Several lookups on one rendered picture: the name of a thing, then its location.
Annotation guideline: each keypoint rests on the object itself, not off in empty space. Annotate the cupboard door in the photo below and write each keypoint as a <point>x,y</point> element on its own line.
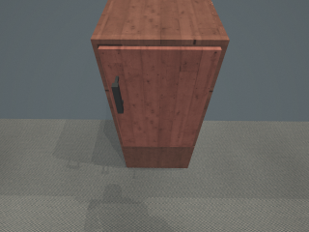
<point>164,89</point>

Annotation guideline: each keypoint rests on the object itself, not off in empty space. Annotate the handle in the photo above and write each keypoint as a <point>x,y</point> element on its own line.
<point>117,95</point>

